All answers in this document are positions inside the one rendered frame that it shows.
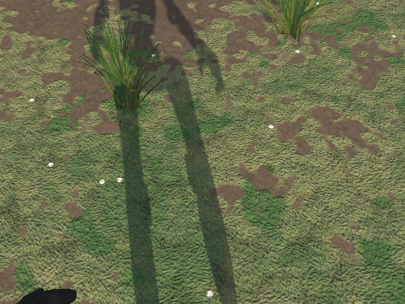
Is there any left robot hand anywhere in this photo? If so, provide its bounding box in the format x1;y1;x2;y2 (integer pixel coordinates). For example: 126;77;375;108
16;288;77;304

